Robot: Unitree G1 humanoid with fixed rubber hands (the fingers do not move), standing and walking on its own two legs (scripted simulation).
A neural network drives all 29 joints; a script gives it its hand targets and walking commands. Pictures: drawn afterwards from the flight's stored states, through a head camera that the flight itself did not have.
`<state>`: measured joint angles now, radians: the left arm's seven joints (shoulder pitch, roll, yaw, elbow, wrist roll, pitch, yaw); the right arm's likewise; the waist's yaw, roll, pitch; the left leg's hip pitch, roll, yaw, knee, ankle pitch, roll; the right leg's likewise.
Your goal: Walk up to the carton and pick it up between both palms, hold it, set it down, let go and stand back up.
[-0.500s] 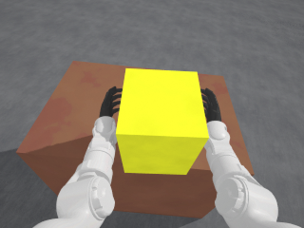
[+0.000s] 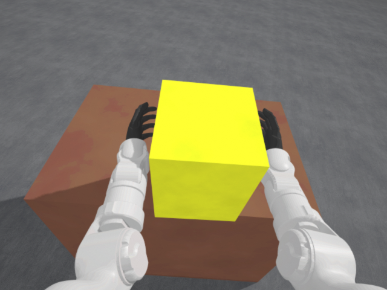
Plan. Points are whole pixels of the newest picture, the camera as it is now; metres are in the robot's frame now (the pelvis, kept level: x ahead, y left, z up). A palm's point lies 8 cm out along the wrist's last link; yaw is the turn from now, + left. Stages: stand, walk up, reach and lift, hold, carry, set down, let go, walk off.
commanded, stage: reach and lift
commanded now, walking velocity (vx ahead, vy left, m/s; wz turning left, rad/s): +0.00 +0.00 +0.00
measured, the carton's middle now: (201, 155) +0.41 +0.04 +0.06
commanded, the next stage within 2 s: none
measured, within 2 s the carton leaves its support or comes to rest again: neither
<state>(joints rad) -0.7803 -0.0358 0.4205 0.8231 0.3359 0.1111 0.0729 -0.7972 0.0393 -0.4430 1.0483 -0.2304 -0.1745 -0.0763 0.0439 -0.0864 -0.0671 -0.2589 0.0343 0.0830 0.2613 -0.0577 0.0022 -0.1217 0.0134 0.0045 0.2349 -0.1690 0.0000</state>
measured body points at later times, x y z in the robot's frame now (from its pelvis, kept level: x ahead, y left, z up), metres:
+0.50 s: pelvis -0.02 +0.00 +0.00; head -0.06 +0.03 +0.45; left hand +0.38 +0.18 +0.16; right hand +0.39 -0.12 +0.16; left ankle +0.04 +0.11 -0.75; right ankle -0.03 -0.12 -0.75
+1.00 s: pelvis -0.02 +0.00 +0.00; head -0.07 +0.04 +0.44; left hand +0.37 +0.17 +0.19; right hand +0.38 -0.12 +0.19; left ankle +0.04 +0.11 -0.75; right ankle -0.03 -0.12 -0.75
